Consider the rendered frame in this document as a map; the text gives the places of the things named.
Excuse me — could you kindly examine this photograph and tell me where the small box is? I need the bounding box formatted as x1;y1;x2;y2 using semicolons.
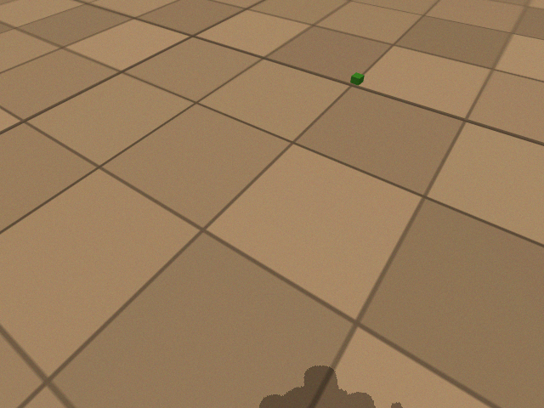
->
350;72;364;86

